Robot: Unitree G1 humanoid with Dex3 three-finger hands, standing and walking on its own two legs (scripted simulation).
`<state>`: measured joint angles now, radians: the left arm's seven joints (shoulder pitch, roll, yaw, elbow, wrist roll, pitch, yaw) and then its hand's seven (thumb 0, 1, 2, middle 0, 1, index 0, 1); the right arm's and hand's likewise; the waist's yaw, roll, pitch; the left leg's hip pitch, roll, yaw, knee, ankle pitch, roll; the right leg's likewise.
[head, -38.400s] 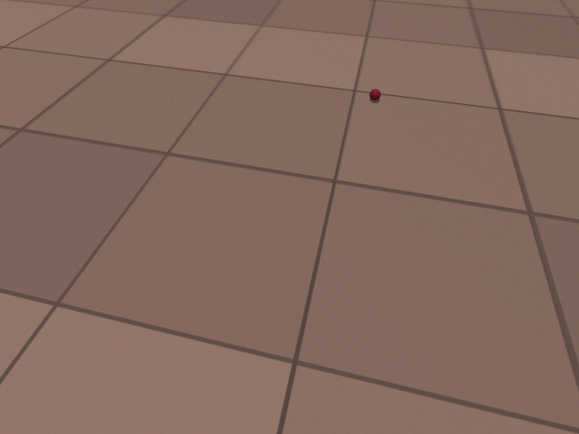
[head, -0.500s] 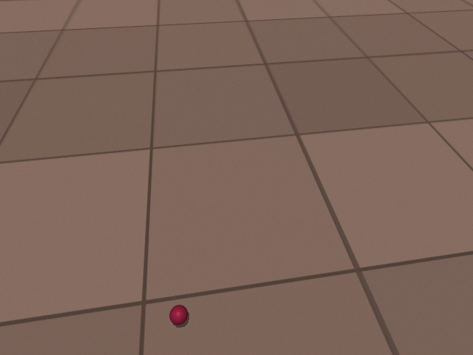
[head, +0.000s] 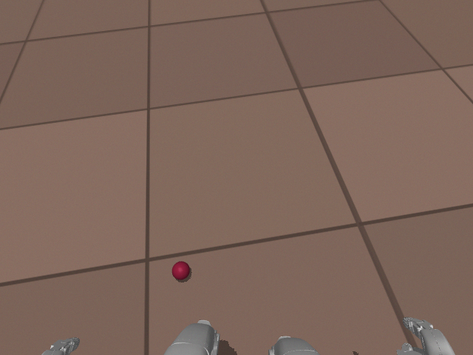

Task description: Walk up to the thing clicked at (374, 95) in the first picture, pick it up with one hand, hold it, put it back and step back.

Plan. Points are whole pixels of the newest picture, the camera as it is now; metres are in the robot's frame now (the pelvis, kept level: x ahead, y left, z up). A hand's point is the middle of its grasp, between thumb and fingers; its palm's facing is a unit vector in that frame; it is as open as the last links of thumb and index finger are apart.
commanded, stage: step back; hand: left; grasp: from above
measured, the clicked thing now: (180, 270) +0.45 +0.26 -0.71
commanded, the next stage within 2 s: none
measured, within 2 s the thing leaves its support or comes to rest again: neither
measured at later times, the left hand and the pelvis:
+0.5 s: hand out of the picture -0.02 +0.30 -0.14, palm faces +0.02 -0.93 -0.37, open 7.4 cm; pelvis -0.11 +0.03 +0.02, yaw +1 degrees
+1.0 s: hand out of the picture -0.14 +0.28 -0.12, palm faces -0.01 -0.90 -0.43, open 7.4 cm; pelvis -0.27 +0.01 +0.01, yaw +0 degrees
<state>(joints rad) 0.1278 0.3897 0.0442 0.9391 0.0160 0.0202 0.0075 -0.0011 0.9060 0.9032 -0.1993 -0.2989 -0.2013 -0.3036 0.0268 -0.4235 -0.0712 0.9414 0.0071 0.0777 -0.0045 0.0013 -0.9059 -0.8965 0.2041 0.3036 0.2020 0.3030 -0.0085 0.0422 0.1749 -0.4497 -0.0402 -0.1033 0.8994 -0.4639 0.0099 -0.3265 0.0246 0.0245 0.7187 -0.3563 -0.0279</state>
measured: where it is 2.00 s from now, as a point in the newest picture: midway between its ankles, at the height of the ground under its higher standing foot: outside the picture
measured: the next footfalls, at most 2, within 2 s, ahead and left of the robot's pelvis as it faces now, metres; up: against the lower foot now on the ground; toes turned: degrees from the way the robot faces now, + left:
left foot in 0.30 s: -0.06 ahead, +0.13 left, +0.00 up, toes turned +1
right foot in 0.72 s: -0.16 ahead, -0.11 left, +0.00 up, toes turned +0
